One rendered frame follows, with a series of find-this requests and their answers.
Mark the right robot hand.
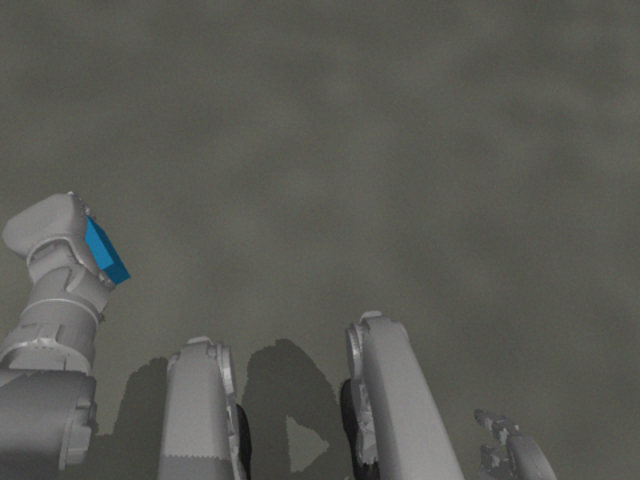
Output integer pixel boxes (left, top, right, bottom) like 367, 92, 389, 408
474, 409, 557, 480

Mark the left robot arm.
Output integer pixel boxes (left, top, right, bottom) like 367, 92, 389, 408
0, 233, 110, 480

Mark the small box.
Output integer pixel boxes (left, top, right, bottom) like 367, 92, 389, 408
85, 214, 130, 285

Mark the right robot foot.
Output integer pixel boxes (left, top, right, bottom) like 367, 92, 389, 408
340, 379, 380, 480

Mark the left robot foot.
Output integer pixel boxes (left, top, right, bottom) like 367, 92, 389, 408
236, 404, 252, 480

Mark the left robot hand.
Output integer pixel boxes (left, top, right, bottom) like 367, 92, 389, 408
1, 191, 116, 292

